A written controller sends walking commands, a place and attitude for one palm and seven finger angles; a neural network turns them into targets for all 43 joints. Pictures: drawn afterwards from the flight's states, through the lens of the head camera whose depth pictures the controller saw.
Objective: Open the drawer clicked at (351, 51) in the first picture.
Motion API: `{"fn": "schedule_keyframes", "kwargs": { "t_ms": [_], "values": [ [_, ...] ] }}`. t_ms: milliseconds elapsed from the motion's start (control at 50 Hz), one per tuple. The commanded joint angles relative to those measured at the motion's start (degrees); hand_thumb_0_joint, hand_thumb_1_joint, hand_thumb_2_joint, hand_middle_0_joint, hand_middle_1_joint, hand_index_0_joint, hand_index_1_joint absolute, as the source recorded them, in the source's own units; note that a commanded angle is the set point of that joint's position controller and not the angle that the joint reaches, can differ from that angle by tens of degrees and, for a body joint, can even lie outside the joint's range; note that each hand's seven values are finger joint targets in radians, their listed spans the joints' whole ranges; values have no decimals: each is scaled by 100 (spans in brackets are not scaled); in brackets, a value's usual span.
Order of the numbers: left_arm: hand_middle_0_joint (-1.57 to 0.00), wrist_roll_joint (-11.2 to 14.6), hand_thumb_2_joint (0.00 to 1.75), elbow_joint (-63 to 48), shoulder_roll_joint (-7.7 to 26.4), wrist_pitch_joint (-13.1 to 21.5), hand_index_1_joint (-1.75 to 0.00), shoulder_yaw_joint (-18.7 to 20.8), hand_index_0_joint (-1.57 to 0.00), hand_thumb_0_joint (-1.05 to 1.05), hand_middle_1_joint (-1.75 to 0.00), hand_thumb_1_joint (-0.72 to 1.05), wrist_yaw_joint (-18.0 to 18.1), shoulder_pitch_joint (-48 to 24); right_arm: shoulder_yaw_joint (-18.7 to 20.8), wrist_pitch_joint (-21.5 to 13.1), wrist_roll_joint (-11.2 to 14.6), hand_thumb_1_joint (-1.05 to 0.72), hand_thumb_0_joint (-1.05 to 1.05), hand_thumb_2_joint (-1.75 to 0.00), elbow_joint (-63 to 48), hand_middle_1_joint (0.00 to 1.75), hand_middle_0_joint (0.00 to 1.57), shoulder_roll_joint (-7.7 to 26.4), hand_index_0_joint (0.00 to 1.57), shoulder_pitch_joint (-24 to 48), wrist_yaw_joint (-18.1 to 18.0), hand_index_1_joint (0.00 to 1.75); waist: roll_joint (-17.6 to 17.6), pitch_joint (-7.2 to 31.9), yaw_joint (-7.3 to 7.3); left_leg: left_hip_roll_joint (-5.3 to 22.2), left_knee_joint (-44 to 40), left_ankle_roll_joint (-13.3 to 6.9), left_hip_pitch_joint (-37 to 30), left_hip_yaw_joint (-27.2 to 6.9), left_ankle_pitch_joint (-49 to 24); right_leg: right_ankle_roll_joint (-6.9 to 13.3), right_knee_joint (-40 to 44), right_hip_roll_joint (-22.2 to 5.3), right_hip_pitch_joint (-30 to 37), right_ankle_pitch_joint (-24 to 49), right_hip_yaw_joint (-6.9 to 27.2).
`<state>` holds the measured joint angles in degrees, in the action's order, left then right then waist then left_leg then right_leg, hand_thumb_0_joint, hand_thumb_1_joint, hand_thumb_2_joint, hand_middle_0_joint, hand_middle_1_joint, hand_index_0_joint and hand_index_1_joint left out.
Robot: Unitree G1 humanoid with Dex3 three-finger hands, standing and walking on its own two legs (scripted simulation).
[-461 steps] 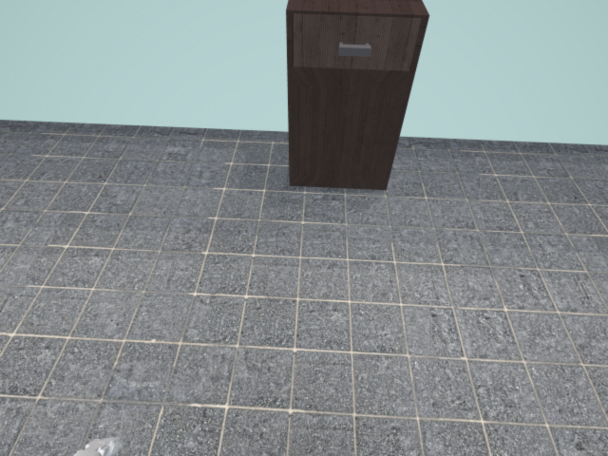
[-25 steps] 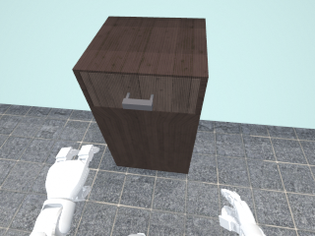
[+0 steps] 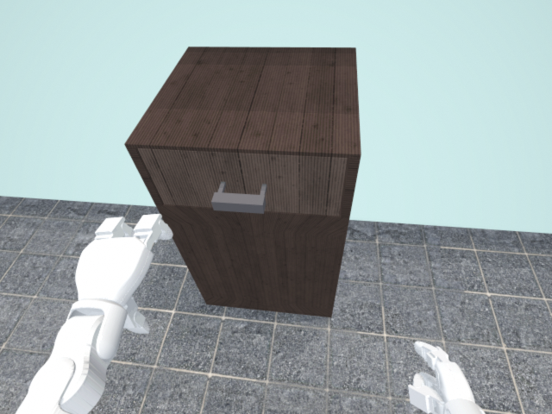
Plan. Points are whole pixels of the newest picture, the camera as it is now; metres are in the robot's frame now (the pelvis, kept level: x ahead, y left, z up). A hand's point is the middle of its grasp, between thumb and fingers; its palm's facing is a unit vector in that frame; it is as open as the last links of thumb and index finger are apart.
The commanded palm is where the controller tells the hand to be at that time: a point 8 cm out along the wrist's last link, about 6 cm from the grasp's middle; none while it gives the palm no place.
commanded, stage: raise the hand with hooked fingers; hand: left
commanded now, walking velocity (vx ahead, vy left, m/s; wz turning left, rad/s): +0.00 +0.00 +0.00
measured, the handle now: (241, 194) +0.55 +0.15 -0.06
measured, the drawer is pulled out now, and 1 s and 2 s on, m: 0.00 0.00 0.00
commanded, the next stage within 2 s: move the hooked fingers above the handle in 0.62 s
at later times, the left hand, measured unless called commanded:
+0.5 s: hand (128, 262) +0.29 +0.24 +0.08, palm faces +0.01 -0.10 -0.99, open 13.9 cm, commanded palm +0.27 +0.25 +0.14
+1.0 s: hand (152, 251) +0.32 +0.22 +0.07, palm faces +0.02 -0.10 -1.00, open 13.9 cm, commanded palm +0.30 +0.23 +0.13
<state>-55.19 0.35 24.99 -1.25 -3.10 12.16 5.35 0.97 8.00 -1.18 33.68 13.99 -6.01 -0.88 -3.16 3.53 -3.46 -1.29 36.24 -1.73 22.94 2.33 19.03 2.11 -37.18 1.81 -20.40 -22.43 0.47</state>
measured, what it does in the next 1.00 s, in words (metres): stands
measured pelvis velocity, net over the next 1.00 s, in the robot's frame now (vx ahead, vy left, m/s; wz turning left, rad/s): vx -0.02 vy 0.01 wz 0.02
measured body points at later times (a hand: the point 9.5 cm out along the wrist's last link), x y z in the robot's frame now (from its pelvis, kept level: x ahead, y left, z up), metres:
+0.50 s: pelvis -0.01 +0.01 +0.01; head +0.02 -0.02 +0.46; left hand +0.28 +0.25 +0.13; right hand +0.16 -0.22 -0.11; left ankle -0.01 +0.10 -0.72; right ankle -0.04 -0.10 -0.72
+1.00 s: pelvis -0.02 +0.01 +0.00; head +0.01 -0.01 +0.45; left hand +0.31 +0.23 +0.12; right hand +0.16 -0.21 -0.11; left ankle -0.01 +0.10 -0.72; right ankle -0.04 -0.10 -0.72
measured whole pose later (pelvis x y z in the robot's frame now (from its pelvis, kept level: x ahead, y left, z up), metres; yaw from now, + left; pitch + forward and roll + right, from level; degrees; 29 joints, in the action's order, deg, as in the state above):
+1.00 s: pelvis -0.02 +0.01 +0.00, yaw +1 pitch +5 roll +0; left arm -55.8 14.4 24.1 1.7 -8.4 7.9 -13.4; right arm 0.8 8.6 0.5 35.6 13.0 -8.5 -1.2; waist -3.2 2.4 -3.2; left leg -2.2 33.7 -2.7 23.0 1.7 15.7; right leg 1.1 -34.1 0.9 -19.9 -19.1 -0.2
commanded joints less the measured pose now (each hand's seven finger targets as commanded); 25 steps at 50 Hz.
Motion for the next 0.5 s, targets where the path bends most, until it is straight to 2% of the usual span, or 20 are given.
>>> {"fn": "schedule_keyframes", "kwargs": {
  "t_ms": [0, 60, 80, 120, 140, 160, 200, 240, 280, 320, 360, 380, 440, 460, 480],
  "values": [
    [-30, 15, 30, -1011, 1152, -47, -120, 680, -30, 0, -120, -50, -4, -1441, 166, -158, 44, -90, 0, -90, -805, 30, 20, 550, 20, 578, -17, 30, 166, 1342, -43, -58, -354, -53, -1058, -203, -2422, 7, 522, -68, 552, 2769, 203],
    [-30, 79, 30, -933, 1300, -40, -120, 742, -30, 0, -120, -50, -222, -1797, 160, -121, 58, -90, 0, -90, -782, 30, 20, 586, 20, 587, -43, 30, 328, 1361, -23, -66, -432, -73, -1112, -184, -2396, -13, 646, -57, 686, 2821, 226],
    [-30, 97, 30, -951, 1314, -16, -120, 685, -30, 0, -120, -50, -282, -1934, 147, -109, 60, -90, 0, -90, -784, 30, 20, 574, 20, 582, -52, 30, 186, 1365, -18, -69, -468, -72, -1165, -164, -2377, -18, 663, -85, 696, 2792, 204],
    [-30, 132, 30, -778, 1342, 12, -120, 669, -30, 0, -120, -50, -404, -2168, 129, -81, 85, -90, 0, -90, -758, 30, 20, 570, 20, 578, -66, 30, 246, 1241, 4, -89, -521, -71, -1124, -187, -2270, -18, 725, -69, 669, 2677, 172],
    [-30, 154, 30, -846, 1363, 61, -120, 668, -30, 0, -120, -50, -459, -2311, 139, -77, 82, -90, 0, -90, -762, 30, 20, 572, 20, 562, -76, 30, 233, 1313, 3, -83, -539, -81, -1188, -172, -2284, -26, 753, -78, 712, 2679, 170],
    [-30, 175, 30, -794, 1527, 85, -120, 804, -30, 0, -120, -50, -499, -2398, 134, -81, 85, -90, 0, -90, -756, 30, 20, 590, 20, 561, -83, 30, 198, 1326, -22, -84, -546, -84, -1200, -187, -2325, -15, 783, -64, 761, 2719, 182],
    [-30, 226, 30, -712, 1517, 145, -120, 768, -30, 0, -120, -50, -583, -2615, 132, -64, 105, -90, 0, -90, -720, 30, 20, 584, 20, 538, -99, 30, 286, 1356, 17, -96, -577, -86, -1205, -187, -2303, -34, 802, -78, 792, 2725, 155],
    [-30, 286, 30, -420, 1370, 165, -120, 714, -30, 0, -120, -50, -695, -2249, 143, -49, 118, -90, 0, -90, -731, 30, 20, 588, 20, 471, -73, 30, 418, 1178, -30, -97, -620, -82, -1111, -165, -2306, -44, 842, -72, 791, 2751, 125],
    [-30, 318, 30, -511, 1384, 236, -120, 747, -30, 0, -120, -50, -768, -2080, 151, -33, 117, -90, 0, -90, -762, 30, 20, 613, 20, 451, -28, 30, 300, 1280, -76, -81, -646, -72, -1144, -168, -2386, -25, 831, -77, 856, 2734, 135],
    [-30, 328, 30, -624, 1354, 326, -120, 739, -30, 0, -120, -50, -774, -2090, 167, -25, 114, -90, 0, -90, -797, 30, 20, 624, 20, 452, -1, 30, 334, 1198, -74, -83, -663, -73, -1097, -185, -2334, -24, 841, -73, 781, 2646, 117],
    [-30, 302, 30, -756, 1485, 443, -120, 894, -30, 0, -120, -50, -708, -2139, 194, -32, 96, -90, 0, -90, -797, 30, 20, 641, 20, 439, 8, 30, 274, 1269, -99, -57, -676, -67, -1145, -199, -2323, -6, 857, -49, 733, 2480, 117],
    [-30, 285, 30, -815, 1449, 491, -120, 845, -30, 0, -120, -50, -649, -2203, 189, -38, 101, -90, 0, -90, -802, 30, 20, 629, 20, 425, 14, 30, 140, 1305, -91, -55, -691, -56, -1167, -217, -2201, 0, 843, -61, 673, 2293, 99],
    [-30, 261, 30, -811, 1522, 587, -120, 966, -30, 0, -120, -50, -438, -2314, 213, -70, 111, -90, 0, -90, -769, 30, 20, 617, 20, 391, -5, 30, 227, 1277, -91, -45, -695, -62, -1143, -233, -2013, 5, 854, -48, 544, 2041, 77],
    [-30, 241, 30, -850, 1623, 600, -120, 1059, -30, 0, -120, -50, -361, -2388, 225, -80, 112, -90, 0, -90, -757, 30, 20, 632, 20, 410, -13, 30, 129, 1297, -101, -44, -689, -59, -1142, -229, -1967, 19, 875, -36, 546, 1963, 112],
    [-30, 210, 30, -779, 1550, 576, -120, 992, -30, 0, -120, -50, -288, -2410, 223, -85, 115, -90, 0, -90, -729, 30, 20, 610, 20, 383, -15, 30, 121, 1335, -85, -36, -698, -59, -1174, -235, -1909, 15, 859, -47, 492, 1863, 75]
  ]
}}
